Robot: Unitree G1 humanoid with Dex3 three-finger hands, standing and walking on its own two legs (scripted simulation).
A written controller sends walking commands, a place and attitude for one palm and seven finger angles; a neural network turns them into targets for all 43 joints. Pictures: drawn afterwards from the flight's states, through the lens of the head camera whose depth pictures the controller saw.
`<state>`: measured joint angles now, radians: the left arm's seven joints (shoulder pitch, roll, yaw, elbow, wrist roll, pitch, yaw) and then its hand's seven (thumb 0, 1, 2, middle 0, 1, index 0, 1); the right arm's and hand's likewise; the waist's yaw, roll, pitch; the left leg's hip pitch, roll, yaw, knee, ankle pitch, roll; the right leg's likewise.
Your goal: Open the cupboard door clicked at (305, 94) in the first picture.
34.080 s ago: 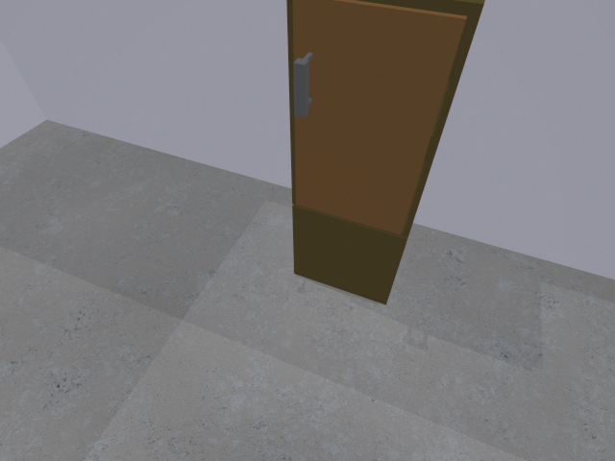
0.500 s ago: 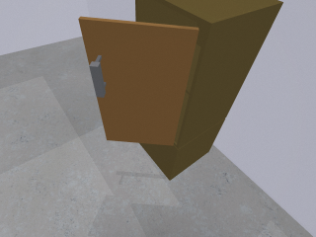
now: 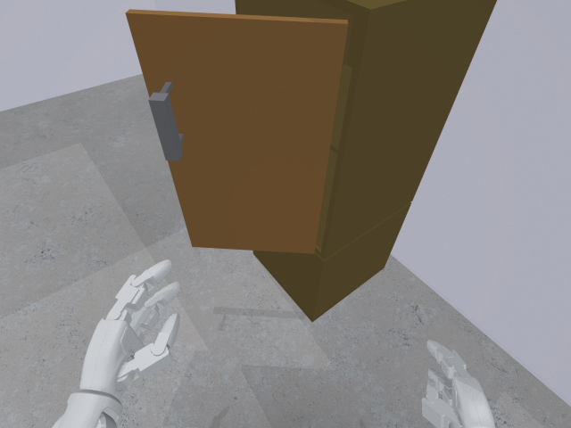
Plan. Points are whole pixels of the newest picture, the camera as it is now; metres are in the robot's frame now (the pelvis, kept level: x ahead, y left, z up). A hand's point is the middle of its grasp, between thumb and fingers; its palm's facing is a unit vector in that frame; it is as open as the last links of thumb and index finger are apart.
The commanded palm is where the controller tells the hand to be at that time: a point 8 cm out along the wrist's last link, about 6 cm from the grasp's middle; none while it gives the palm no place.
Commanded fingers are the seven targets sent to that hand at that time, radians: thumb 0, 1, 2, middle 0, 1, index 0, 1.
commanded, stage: raise the hand with hooked fingers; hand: left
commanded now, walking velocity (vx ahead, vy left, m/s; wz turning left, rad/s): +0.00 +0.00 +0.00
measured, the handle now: (170, 121) +0.60 +0.23 +0.12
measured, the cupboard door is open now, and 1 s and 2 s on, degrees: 49 49 49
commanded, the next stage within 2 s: move the hooked fingers beside the handle in 1.76 s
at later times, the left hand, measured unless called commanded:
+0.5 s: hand (124, 316) +0.25 +0.22 +0.06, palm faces +0.01 -1.00 -0.04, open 11.1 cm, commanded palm +0.21 +0.27 +0.06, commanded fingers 0.00 -0.10 0.47 -0.27 -0.94 -0.27 -0.94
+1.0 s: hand (58, 273) +0.28 +0.29 +0.11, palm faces +0.00 -1.00 -0.04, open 13.7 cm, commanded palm +0.25 +0.34 +0.12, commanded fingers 0.00 -0.50 0.30 -0.30 -1.20 -0.30 -1.20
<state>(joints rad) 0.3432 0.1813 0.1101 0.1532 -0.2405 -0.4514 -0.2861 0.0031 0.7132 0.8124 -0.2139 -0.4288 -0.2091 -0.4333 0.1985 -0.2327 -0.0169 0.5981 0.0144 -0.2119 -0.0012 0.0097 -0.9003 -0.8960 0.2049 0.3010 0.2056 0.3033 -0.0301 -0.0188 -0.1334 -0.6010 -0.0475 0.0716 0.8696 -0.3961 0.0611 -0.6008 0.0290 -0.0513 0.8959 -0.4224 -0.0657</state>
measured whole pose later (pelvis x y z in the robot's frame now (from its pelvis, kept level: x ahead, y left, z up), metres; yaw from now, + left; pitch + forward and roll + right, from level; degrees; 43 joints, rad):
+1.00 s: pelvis +0.02 +0.03 +0.02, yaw +2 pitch +6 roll -3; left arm 0.05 0.41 0.35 0.22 -0.35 -0.15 -0.46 -0.01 -0.43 0.33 -0.30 -1.15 -0.29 -1.16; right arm 0.25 -0.26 0.06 0.55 0.06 -0.22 -0.08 0.01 -0.90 -0.90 0.20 0.30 0.21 0.30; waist 0.02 0.03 -0.08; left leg -0.49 -0.05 0.02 0.76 -0.37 0.09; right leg -0.44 0.03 -0.09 0.69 -0.36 -0.03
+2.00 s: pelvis +0.01 +0.00 +0.03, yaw +2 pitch +4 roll -1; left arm -0.18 0.47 0.42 0.45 -0.34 -0.11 -0.53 -0.01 -0.50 0.30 -0.31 -1.20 -0.30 -1.20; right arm 0.25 -0.28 0.07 0.58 0.06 -0.19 -0.10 0.01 -0.90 -0.90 0.21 0.30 0.21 0.30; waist 0.02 0.03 -0.04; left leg -0.42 -0.03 0.00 0.67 -0.32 0.05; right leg -0.37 0.06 -0.10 0.62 -0.32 -0.07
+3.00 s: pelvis +0.03 +0.03 +0.02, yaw +0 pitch +14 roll -3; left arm -0.78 0.64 0.44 1.11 -0.22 -0.27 -0.55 -0.01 -0.50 0.30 -0.30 -1.20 -0.30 -1.20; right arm 0.39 -0.30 0.05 0.62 0.04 0.00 -0.06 0.01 -0.90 -0.90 0.21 0.30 0.21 0.30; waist -0.10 0.00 -0.09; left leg -0.64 -0.03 0.04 0.76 -0.37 0.09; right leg -0.58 0.05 -0.06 0.68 -0.34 -0.03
